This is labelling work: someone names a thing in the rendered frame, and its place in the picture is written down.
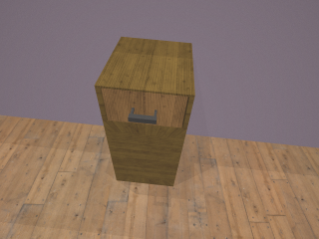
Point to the cabinet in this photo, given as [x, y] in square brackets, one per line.
[147, 153]

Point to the drawer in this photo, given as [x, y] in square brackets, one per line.
[119, 103]

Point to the handle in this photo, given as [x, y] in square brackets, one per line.
[142, 118]

